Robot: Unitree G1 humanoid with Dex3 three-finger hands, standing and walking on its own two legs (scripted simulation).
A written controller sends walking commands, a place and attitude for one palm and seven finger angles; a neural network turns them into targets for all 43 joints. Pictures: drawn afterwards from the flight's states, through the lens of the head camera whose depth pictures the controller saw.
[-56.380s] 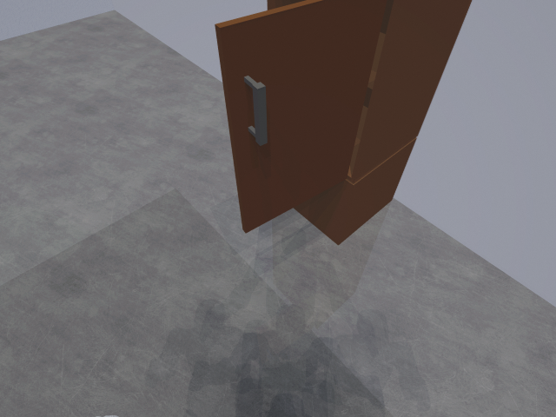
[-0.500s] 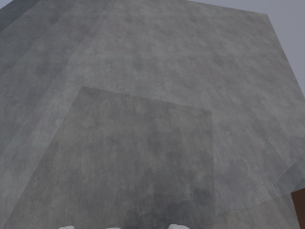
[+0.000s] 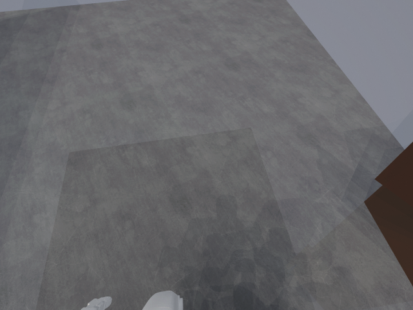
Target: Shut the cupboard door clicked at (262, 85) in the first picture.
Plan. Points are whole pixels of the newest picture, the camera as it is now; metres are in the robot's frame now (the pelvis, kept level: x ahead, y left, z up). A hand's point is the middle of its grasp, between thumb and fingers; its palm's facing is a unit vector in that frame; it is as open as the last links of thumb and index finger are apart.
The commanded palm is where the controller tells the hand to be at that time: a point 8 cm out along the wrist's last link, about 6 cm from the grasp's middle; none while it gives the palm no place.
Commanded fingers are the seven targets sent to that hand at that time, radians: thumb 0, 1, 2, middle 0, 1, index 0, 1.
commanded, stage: turn to face it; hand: left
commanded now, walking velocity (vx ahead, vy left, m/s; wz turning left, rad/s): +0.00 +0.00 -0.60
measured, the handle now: out of the picture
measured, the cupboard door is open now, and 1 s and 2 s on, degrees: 28 28 28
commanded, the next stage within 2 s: take the last steps up to it in 1.30 s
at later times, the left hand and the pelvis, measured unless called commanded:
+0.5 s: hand (121, 285) +0.19 +0.21 -0.16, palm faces -0.28 -0.94 -0.21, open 7.4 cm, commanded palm none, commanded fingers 0.00 0.90 0.90 -0.20 -0.30 -0.20 -0.30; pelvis +0.03 +0.03 +0.01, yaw -18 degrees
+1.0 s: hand (158, 267) +0.23 +0.14 -0.17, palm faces -0.52 -0.83 -0.20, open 7.4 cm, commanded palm none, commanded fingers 0.00 0.90 0.90 -0.20 -0.30 -0.20 -0.30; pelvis +0.06 +0.01 +0.00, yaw -34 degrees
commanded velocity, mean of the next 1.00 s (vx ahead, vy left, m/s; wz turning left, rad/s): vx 0.00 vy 0.00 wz -0.57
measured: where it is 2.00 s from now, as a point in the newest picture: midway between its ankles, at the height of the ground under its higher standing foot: outside the picture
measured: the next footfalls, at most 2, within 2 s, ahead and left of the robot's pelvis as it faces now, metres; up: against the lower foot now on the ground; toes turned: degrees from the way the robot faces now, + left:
left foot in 0.20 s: +0.08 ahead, +0.14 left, +0.00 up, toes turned -4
right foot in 0.62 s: +0.01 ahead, -0.12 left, +0.00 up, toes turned -28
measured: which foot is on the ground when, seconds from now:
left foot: up 0.00-0.18, down 0.20-0.62, up 0.64-1.00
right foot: down 0.00-0.20, up 0.22-0.60, down 0.62-1.00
